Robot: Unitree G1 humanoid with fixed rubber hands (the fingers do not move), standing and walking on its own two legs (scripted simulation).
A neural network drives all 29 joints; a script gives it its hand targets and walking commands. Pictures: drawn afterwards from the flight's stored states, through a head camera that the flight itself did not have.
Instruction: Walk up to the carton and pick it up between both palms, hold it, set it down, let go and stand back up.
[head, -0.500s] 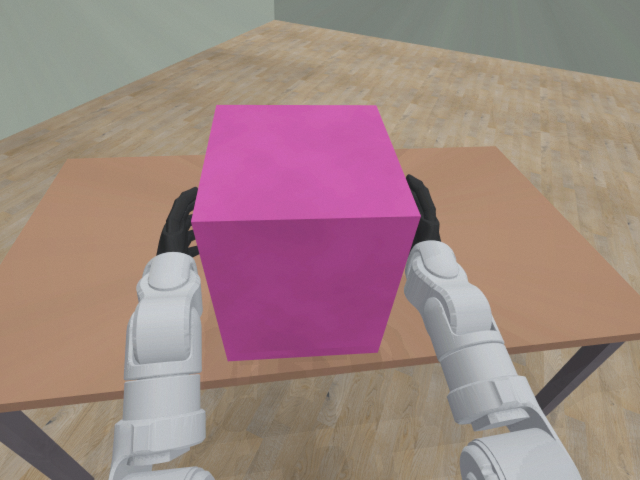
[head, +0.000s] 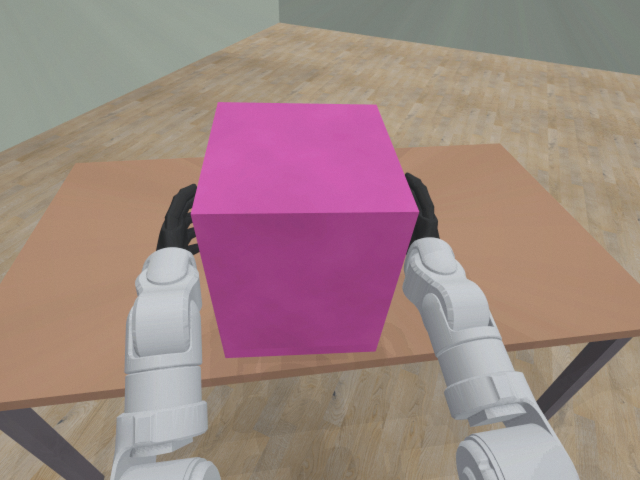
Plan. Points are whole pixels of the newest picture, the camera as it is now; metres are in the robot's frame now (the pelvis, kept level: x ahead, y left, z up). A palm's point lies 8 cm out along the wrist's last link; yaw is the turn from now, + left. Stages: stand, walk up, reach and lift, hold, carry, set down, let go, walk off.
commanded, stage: hold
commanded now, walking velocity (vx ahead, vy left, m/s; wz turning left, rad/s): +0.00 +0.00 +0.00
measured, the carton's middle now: (300, 232) +0.39 +0.01 +0.15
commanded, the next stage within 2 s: set down in 0.54 s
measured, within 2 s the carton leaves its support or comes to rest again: neither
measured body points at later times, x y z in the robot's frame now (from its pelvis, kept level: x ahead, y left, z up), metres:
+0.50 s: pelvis +0.00 +0.00 +0.00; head -0.04 +0.03 +0.45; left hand +0.36 +0.16 +0.16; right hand +0.37 -0.14 +0.16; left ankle +0.03 +0.13 -0.75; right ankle +0.01 -0.11 -0.75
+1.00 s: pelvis +0.01 +0.00 +0.00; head -0.01 +0.01 +0.45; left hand +0.37 +0.16 +0.13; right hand +0.38 -0.14 +0.12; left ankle +0.03 +0.13 -0.75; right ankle +0.01 -0.11 -0.75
